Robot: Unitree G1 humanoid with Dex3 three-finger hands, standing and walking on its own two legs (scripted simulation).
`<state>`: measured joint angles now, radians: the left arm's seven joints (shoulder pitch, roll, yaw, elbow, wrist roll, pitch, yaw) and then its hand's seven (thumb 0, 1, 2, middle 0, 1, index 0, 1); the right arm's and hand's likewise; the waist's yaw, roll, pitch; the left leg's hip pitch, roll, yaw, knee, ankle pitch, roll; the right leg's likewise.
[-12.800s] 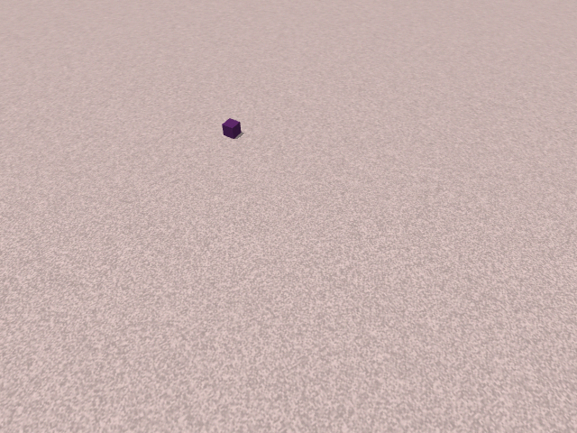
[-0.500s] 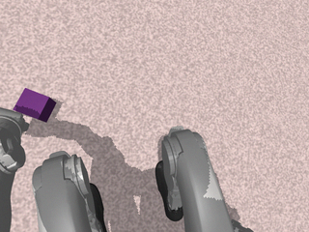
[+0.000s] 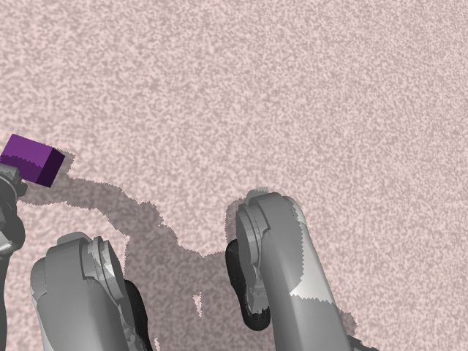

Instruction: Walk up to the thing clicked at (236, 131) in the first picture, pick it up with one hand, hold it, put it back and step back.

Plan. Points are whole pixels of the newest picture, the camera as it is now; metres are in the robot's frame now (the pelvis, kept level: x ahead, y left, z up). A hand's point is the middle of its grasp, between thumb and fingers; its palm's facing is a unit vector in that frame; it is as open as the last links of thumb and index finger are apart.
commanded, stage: rise first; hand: left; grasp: from above
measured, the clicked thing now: (32, 162) +0.48 +0.28 -0.29
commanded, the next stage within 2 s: approach in 1.18 s
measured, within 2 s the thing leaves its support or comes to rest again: neither
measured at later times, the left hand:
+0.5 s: hand out of the picture +0.44 +0.31 -0.18, palm faces -0.15 -0.40 -0.90, open 14.1 cm
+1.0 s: hand out of the picture +0.45 +0.32 -0.18, palm faces -0.16 -0.39 -0.91, open 14.0 cm
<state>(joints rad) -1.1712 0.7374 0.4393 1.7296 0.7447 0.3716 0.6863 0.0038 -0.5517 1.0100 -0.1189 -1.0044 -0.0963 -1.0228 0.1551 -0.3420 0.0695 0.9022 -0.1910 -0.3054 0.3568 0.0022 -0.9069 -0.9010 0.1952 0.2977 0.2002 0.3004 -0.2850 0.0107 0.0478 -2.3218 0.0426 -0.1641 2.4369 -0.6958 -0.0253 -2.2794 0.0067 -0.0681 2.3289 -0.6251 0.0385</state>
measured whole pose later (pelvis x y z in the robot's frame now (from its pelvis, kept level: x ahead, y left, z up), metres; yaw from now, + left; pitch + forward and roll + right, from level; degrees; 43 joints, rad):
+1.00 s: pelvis +0.00 +0.00 +0.00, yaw -2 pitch +32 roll -9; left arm -1.21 0.82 0.41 1.76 0.75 0.38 0.70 0.00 -0.53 0.97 -0.12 -1.03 -0.11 -1.03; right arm 0.17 -0.35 0.12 0.89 -0.19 -0.33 0.40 0.00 -0.91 -0.90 0.19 0.30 0.20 0.30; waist -0.33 -0.01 0.09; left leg -2.32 0.04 -0.19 2.45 -0.71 -0.02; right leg -2.26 0.01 -0.09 2.31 -0.63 0.04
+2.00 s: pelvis +0.00 +0.00 +0.01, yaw -4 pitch +31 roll -11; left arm -1.25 0.87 0.43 1.76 0.66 0.43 0.77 0.01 -0.56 0.98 -0.12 -1.02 -0.10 -1.04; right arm 0.19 -0.38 0.19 0.85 -0.20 -0.33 0.44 0.00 -0.92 -0.90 0.19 0.30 0.20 0.30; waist -0.40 -0.02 0.17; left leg -2.28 0.06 -0.22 2.43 -0.72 -0.03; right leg -2.22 0.03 -0.12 2.28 -0.61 0.04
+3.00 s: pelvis +0.00 +0.01 +0.00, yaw -5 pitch +27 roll -14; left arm -1.28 0.96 0.32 1.85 0.65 0.33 0.82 0.00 -0.57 1.03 -0.12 -0.98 -0.09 -1.01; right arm 0.13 -0.39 0.30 0.76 -0.23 -0.39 0.44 0.00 -0.91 -0.91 0.19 0.30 0.20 0.30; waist -0.46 -0.12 0.27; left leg -2.27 0.03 -0.28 2.50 -0.72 -0.03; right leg -2.18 0.03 -0.16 2.30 -0.62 0.06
